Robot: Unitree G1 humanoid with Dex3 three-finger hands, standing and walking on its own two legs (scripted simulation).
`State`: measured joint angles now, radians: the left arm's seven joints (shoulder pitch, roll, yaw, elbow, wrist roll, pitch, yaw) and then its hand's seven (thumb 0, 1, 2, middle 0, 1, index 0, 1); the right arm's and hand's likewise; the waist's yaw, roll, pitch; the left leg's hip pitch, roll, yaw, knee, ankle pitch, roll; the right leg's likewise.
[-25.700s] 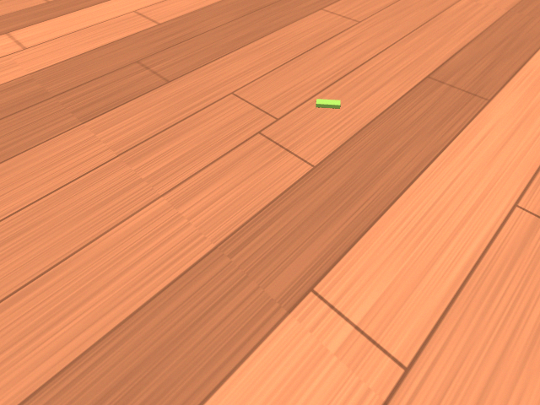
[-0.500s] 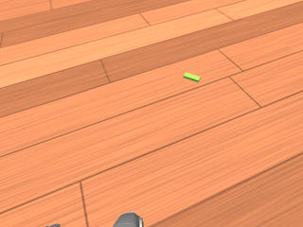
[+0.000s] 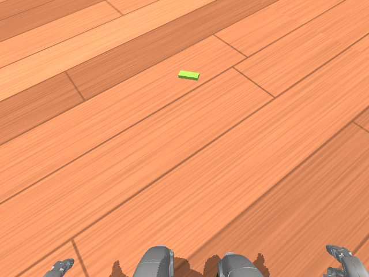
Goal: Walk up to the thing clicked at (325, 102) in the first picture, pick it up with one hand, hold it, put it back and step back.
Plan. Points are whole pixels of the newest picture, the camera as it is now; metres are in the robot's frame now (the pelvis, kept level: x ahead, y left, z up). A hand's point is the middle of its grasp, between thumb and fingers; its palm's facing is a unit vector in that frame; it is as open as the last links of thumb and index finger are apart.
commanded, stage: walk up
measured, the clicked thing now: (188, 75) +1.46 +0.08 -0.72
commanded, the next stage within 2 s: stand in 0.88 s
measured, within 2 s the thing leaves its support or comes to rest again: neither
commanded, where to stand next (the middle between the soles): +0.04 +0.04 m, yaw -7 degrees
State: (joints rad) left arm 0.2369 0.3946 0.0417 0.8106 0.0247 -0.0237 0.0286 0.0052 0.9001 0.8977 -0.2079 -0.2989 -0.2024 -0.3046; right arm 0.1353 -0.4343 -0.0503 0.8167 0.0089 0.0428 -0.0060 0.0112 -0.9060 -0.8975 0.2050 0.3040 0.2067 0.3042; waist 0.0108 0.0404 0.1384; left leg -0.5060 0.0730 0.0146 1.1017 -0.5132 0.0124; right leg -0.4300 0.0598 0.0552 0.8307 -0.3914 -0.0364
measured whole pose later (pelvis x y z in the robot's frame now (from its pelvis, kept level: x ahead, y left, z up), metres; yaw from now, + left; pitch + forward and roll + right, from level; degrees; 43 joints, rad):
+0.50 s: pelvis -0.02 +0.01 +0.01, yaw -7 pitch -3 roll +0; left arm 0.13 0.38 0.02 0.97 0.01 -0.03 0.01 0.01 0.90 0.90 -0.21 -0.30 -0.20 -0.30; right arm 0.15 -0.40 -0.02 0.97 0.00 0.00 0.01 0.01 -0.90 -0.90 0.21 0.30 0.21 0.30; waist -0.02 0.02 0.09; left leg -0.30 0.07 0.04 0.73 -0.39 -0.04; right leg -0.34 0.04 0.07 0.73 -0.34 0.00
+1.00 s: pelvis -0.01 +0.02 +0.04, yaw -8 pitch -2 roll +1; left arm 0.05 0.34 0.01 1.14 0.00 -0.02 -0.01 0.01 0.90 0.90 -0.21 -0.30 -0.20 -0.30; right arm 0.11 -0.36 -0.01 1.14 -0.01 -0.01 0.02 0.01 -0.91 -0.90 0.21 0.30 0.21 0.30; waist -0.03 0.00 0.05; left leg -0.14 0.05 0.08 0.40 -0.22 -0.03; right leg -0.21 0.01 0.11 0.42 -0.18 0.02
